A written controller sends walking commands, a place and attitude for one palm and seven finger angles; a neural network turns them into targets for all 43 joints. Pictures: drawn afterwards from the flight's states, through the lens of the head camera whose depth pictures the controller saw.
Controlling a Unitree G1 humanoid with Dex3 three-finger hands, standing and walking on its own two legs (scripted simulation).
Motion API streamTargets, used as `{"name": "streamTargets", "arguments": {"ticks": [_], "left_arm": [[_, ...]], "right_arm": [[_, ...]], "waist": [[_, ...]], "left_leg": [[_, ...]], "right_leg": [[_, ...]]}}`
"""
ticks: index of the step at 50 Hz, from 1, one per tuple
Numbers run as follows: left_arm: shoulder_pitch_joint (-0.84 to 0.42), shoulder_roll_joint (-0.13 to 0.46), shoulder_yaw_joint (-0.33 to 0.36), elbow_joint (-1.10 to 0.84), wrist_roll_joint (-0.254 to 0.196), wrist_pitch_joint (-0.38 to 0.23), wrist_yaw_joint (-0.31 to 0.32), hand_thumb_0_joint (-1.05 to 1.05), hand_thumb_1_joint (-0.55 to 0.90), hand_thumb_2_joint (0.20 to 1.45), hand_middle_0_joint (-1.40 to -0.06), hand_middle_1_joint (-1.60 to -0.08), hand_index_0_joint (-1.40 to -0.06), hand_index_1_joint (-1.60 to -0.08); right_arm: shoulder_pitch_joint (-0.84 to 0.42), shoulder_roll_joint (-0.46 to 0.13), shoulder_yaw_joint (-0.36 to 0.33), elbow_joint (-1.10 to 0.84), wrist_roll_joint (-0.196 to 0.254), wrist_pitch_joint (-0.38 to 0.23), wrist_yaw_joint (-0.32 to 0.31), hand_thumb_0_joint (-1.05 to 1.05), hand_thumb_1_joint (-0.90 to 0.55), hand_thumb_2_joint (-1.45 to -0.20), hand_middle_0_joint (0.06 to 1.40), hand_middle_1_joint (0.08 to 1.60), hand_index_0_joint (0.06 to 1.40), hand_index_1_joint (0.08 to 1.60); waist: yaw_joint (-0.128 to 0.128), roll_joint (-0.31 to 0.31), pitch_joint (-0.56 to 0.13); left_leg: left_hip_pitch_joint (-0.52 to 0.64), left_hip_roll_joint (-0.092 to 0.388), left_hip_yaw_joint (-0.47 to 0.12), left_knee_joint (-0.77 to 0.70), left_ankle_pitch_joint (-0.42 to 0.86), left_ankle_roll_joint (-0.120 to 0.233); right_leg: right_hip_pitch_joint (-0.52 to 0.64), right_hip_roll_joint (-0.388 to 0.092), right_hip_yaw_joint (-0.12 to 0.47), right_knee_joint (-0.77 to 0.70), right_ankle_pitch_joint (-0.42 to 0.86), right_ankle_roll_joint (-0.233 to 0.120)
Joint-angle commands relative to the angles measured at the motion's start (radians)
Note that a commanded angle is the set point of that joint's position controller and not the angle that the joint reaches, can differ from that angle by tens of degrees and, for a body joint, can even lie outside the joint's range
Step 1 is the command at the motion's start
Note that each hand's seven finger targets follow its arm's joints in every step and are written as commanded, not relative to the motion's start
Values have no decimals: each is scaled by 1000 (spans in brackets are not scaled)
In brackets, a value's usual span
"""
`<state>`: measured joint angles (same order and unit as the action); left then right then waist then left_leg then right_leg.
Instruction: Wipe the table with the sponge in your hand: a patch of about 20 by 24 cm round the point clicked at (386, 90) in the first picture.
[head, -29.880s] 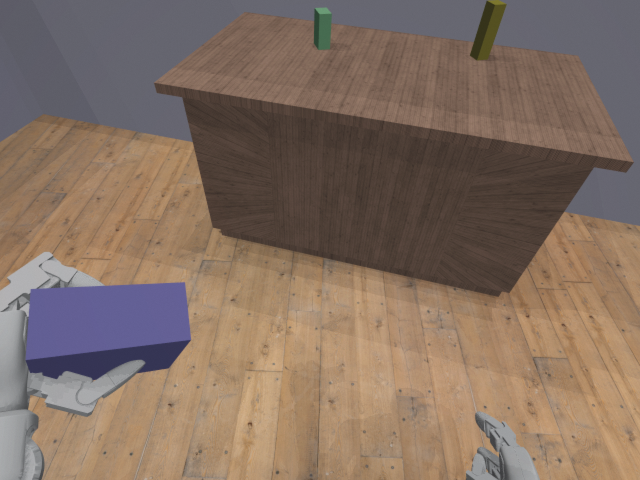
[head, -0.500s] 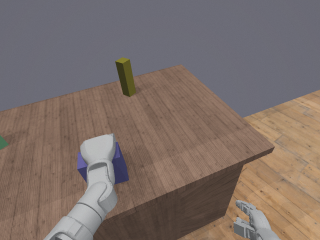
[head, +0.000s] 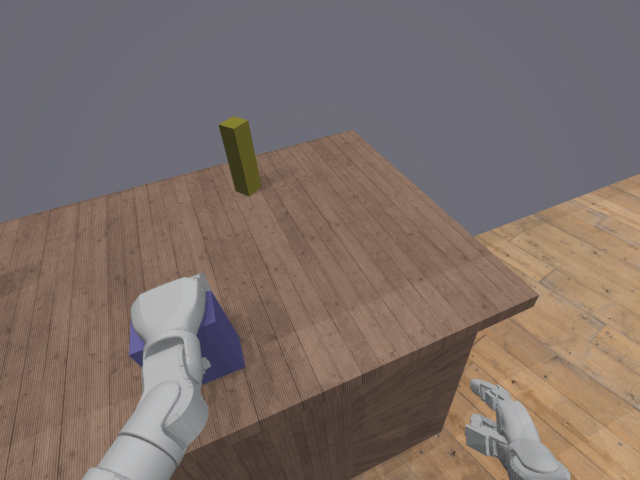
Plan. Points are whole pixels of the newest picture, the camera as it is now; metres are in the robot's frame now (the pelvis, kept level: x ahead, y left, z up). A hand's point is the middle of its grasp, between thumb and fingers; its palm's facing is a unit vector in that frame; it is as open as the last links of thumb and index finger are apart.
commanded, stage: slide back across to the middle lane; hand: left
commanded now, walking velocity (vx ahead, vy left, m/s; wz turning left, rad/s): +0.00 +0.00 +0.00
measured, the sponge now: (196, 352) +0.29 +0.22 +0.00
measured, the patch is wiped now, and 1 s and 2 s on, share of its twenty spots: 1.00 1.00 1.00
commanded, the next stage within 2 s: wipe forward along the middle lane in 0.24 s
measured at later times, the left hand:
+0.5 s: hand (139, 360) +0.24 +0.27 +0.04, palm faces -0.04 -0.12 -0.99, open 9.6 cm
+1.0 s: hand (138, 323) +0.30 +0.30 +0.04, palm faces -0.10 -0.03 -0.99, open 9.6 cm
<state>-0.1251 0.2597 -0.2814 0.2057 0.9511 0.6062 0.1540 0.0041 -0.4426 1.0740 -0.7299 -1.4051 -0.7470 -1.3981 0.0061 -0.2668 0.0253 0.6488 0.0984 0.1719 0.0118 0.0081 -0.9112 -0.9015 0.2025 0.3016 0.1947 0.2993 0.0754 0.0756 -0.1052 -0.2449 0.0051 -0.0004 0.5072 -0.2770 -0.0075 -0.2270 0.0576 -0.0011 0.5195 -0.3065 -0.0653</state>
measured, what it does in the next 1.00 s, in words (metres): stands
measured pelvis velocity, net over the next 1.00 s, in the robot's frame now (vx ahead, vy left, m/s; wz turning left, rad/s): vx -0.03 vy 0.00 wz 0.03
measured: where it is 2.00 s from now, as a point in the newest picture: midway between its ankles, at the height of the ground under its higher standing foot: outside the picture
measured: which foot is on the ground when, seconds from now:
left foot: down 0.00-1.00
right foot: down 0.00-1.00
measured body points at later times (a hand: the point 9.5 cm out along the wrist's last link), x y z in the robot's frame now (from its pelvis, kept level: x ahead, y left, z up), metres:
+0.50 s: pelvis -0.01 +0.01 +0.00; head -0.04 -0.03 +0.45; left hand +0.24 +0.27 +0.10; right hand +0.23 -0.21 -0.08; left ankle -0.01 +0.13 -0.74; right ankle -0.02 -0.08 -0.74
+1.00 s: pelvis -0.03 +0.00 -0.01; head -0.03 -0.03 +0.44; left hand +0.30 +0.30 +0.10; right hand +0.14 -0.24 -0.13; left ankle -0.01 +0.13 -0.74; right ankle -0.02 -0.08 -0.74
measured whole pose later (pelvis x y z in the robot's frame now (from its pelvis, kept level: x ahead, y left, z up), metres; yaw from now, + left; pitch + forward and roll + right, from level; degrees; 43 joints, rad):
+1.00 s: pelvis -0.03 +0.00 -0.01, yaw +2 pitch +5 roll +0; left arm -0.41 0.40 -0.12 0.64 0.98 0.36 0.13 -0.01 -0.49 1.09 -0.78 -1.36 -0.80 -1.35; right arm 0.14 -0.28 0.01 0.72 0.09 0.10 -0.08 0.01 -0.91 -0.90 0.21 0.30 0.20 0.30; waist 0.04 0.08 -0.10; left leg -0.42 0.00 -0.04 0.58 -0.24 0.00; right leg -0.38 0.05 -0.04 0.56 -0.27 -0.06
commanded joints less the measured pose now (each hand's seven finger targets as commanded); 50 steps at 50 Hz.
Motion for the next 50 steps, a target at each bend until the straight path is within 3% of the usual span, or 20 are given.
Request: {"name": "streamTargets", "arguments": {"ticks": [1,4,6,8,11,14,16,18,21,24,26,28,30,31,34,36,39,41,45,50], "left_arm": [[-71,195,136,-129,20,12,4,0,100,1300,-1200,-1600,-1200,-1600],[-53,187,128,-154,15,14,-1,0,100,1300,-1200,-1600,-1200,-1600],[-28,243,181,-160,11,9,-3,0,100,1300,-1200,-1600,-1200,-1600],[-3,209,155,-165,8,7,-8,0,100,1300,-1200,-1600,-1200,-1600],[18,260,203,-197,2,-8,-17,0,100,1300,-1200,-1600,-1200,-1600],[39,255,203,-196,-2,-25,-23,0,100,1300,-1200,-1600,-1200,-1600],[10,268,207,-206,8,-33,-30,0,100,1300,-1200,-1600,-1200,-1600],[-35,231,168,-189,12,-39,-37,0,100,1300,-1200,-1600,-1200,-1600],[-92,263,190,-160,21,-63,-42,0,100,1300,-1200,-1600,-1200,-1600],[-141,237,168,-92,25,-94,-43,0,100,1300,-1200,-1600,-1200,-1600],[-168,303,229,-59,40,-120,-34,0,100,1300,-1200,-1600,-1200,-1600],[-192,270,209,-29,43,-147,-25,0,100,1300,-1200,-1600,-1200,-1600],[-230,256,198,30,43,-160,-20,0,100,1300,-1200,-1600,-1200,-1600],[-262,295,231,53,45,-168,-15,0,100,1300,-1200,-1600,-1200,-1600],[-325,266,199,132,42,-178,-10,0,100,1300,-1200,-1600,-1200,-1600],[-361,303,226,171,48,-185,-6,0,100,1300,-1200,-1600,-1200,-1600],[-404,250,176,223,43,-199,-2,0,100,1300,-1200,-1600,-1200,-1600],[-433,302,216,270,48,-206,0,0,100,1300,-1200,-1600,-1200,-1600],[-494,308,211,373,41,-234,9,0,100,1300,-1200,-1600,-1200,-1600],[-517,326,226,432,49,-271,17,0,100,1300,-1200,-1600,-1200,-1600]], "right_arm": [[-247,-90,-26,-180,-5,-68,-3,0,-900,-900,200,300,200,300],[-248,-87,-23,-182,-6,-73,-5,0,-900,-900,200,300,200,300],[-254,-95,-24,-174,-6,-75,-9,0,-900,-900,200,300,200,300],[-253,-85,-22,-179,-6,-80,-12,0,-900,-900,200,300,200,300],[-252,-97,-24,-175,-12,-87,-17,0,-900,-900,200,300,200,300],[-247,-93,-23,-173,-12,-93,-27,0,-900,-900,200,300,200,300],[-242,-100,-26,-168,-15,-97,-33,0,-900,-900,200,300,200,300],[-231,-95,-26,-167,-14,-101,-39,0,-900,-900,200,300,200,300],[-213,-106,-30,-151,-19,-109,-51,0,-900,-900,200,300,200,300],[-190,-102,-30,-143,-19,-116,-63,0,-900,-900,200,300,200,300],[-176,-110,-35,-130,-23,-122,-69,0,-900,-900,200,300,200,300],[-157,-102,-37,-130,-23,-128,-74,0,-900,-900,200,300,200,300],[-144,-106,-38,-119,-23,-128,-80,0,-900,-900,200,300,200,300],[-134,-113,-41,-109,-24,-129,-82,0,-900,-900,200,300,200,300],[-117,-114,-42,-105,-18,-130,-89,0,-900,-900,200,300,200,300],[-106,-122,-44,-96,-17,-128,-91,0,-900,-900,200,300,200,300],[-80,-118,-46,-99,-13,-130,-93,0,-900,-900,200,300,200,300],[-63,-125,-48,-87,-12,-127,-92,0,-900,-900,200,300,200,300],[-25,-131,-48,-79,-11,-125,-98,0,-900,-900,200,300,200,300],[23,-134,-59,-76,-13,-124,-92,0,-900,-900,200,300,200,300]], "waist": [[37,-116,-159],[30,-120,-138],[36,-131,-129],[35,-133,-117],[37,-119,-120],[32,-141,-103],[27,-104,-82],[13,-98,-69],[7,-80,-70],[-3,-105,-63],[10,-102,-81],[5,-108,-109],[-6,-135,-84],[-7,-143,-76],[-20,-157,-57],[-15,-125,-69],[-31,-125,-99],[-28,-120,-107],[-56,-172,-88],[-53,-148,-147]], "left_leg": [[45,-53,-10,-18,291,42],[39,-53,-7,-21,277,43],[47,-52,-14,-21,276,42],[43,-52,-11,-24,267,45],[58,-53,-17,-23,270,45],[47,-54,-18,-24,244,47],[60,-52,-26,-30,232,48],[53,-50,-23,-33,208,52],[57,-48,-32,-41,190,52],[35,-47,-32,-45,151,53],[34,-47,-38,-47,143,51],[25,-49,-32,-39,143,53],[4,-48,-30,-42,114,50],[-5,-47,-34,-46,91,48],[-36,-47,-31,-42,49,48],[-44,-49,-35,-45,37,46],[-54,-49,-27,-22,46,50],[-73,-49,-37,-22,40,47],[-130,-47,-28,5,3,52],[-150,-47,-24,27,36,53]], "right_leg": [[118,-27,90,-61,490,-4],[111,-27,93,-68,477,1],[113,-28,108,-75,468,0],[105,-28,96,-78,449,4],[107,-28,110,-85,456,2],[95,-27,109,-94,412,7],[66,-24,115,-110,360,0],[39,-22,96,-117,309,2],[19,-19,96,-125,275,-5],[-2,-18,73,-129,212,-1],[-2,-16,83,-129,194,-7],[3,-16,65,-117,201,-5],[-27,-15,66,-125,165,-1],[-39,-12,75,-131,133,-4],[-72,-16,58,-134,71,4],[-80,-16,64,-131,52,-3],[-84,-20,46,-118,76,4],[-88,-18,55,-114,69,-1],[-120,-24,53,-111,39,15],[-104,-27,50,-87,101,15]]}}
